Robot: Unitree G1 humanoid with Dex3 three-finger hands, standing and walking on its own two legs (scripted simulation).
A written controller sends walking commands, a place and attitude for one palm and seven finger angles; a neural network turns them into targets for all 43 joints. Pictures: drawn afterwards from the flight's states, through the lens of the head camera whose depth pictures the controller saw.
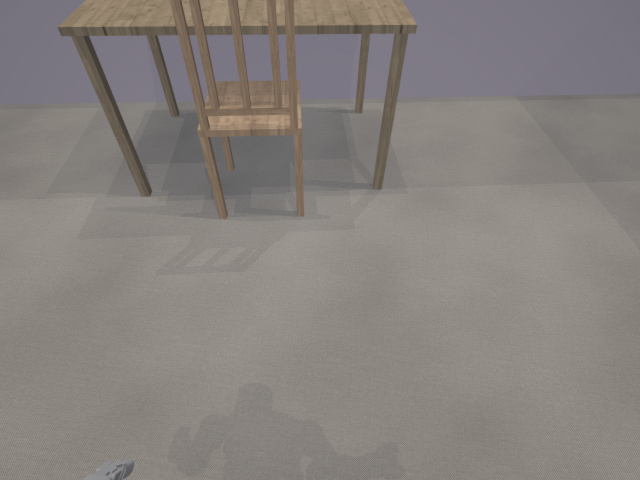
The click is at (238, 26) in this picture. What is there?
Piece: chair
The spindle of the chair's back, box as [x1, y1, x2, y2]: [228, 0, 250, 108]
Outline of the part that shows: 228,0 243,107 246,108 250,107 250,100 237,0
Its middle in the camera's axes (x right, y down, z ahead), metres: -0.26 -0.58 +1.23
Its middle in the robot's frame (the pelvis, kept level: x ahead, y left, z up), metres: +1.30 +0.31 -0.05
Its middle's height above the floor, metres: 0.72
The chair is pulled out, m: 0.00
